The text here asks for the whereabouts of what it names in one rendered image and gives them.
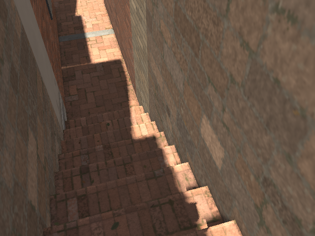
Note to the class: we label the stairs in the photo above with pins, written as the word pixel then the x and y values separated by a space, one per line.
pixel 119 177

